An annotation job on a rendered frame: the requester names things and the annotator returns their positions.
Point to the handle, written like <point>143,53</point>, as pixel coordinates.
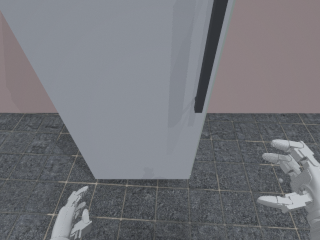
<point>215,26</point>

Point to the left robot hand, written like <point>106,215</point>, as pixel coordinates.
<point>68,216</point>

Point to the right robot hand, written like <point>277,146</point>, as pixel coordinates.
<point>309,178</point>

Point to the fridge door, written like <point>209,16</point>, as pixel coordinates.
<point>123,76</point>

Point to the right robot forearm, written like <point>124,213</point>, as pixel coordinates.
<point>313,219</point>

